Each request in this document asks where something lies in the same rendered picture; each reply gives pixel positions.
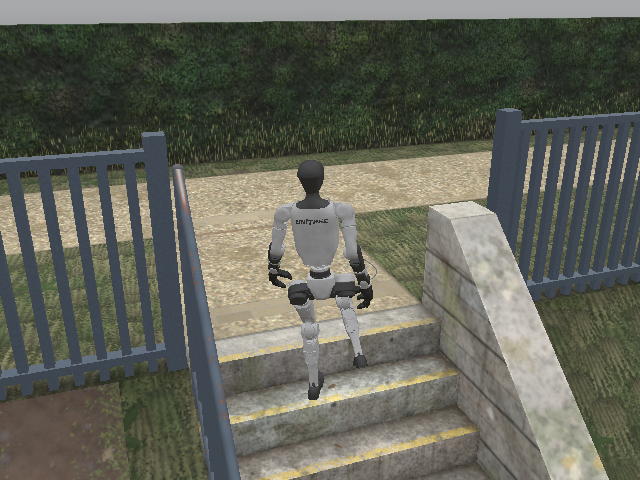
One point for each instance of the stairs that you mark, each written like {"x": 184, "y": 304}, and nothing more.
{"x": 395, "y": 419}

